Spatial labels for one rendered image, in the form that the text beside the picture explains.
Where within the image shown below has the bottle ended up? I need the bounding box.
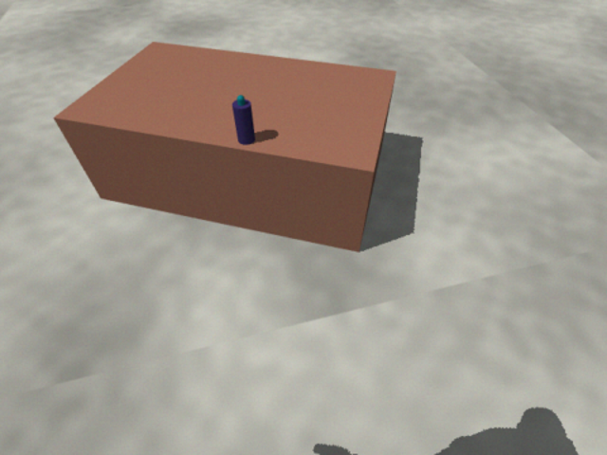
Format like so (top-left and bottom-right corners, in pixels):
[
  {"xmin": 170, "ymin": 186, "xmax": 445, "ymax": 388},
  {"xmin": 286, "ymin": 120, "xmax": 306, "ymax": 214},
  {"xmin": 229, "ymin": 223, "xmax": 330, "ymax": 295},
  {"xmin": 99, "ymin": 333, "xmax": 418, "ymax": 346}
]
[{"xmin": 232, "ymin": 95, "xmax": 255, "ymax": 145}]

